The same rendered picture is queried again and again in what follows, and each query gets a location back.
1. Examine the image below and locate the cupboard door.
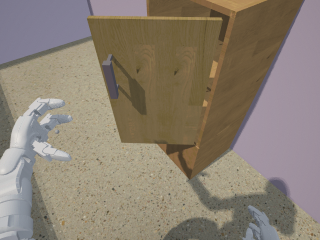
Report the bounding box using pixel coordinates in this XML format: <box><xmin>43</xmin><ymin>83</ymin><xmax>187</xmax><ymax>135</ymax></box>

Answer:
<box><xmin>87</xmin><ymin>15</ymin><xmax>223</xmax><ymax>145</ymax></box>

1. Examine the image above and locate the robot left forearm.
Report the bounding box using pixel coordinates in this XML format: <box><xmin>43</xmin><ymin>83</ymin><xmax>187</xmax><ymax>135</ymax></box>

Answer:
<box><xmin>0</xmin><ymin>147</ymin><xmax>36</xmax><ymax>240</ymax></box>

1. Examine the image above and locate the handle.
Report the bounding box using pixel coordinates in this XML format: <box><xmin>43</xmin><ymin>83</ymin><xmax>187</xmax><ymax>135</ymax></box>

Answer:
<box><xmin>102</xmin><ymin>54</ymin><xmax>119</xmax><ymax>99</ymax></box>

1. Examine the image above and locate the left robot hand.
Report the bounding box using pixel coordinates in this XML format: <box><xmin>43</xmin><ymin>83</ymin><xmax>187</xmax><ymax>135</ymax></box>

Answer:
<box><xmin>9</xmin><ymin>97</ymin><xmax>73</xmax><ymax>162</ymax></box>

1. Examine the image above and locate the right robot hand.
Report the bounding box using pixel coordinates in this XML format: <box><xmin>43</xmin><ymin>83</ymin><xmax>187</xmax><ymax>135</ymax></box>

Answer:
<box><xmin>242</xmin><ymin>205</ymin><xmax>280</xmax><ymax>240</ymax></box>

